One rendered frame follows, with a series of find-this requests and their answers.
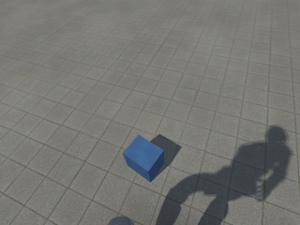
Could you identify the robot left thigh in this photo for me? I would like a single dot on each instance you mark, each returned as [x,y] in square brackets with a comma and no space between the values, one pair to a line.
[122,220]

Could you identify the carton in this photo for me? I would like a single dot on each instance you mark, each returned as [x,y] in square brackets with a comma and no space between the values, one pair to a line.
[144,157]

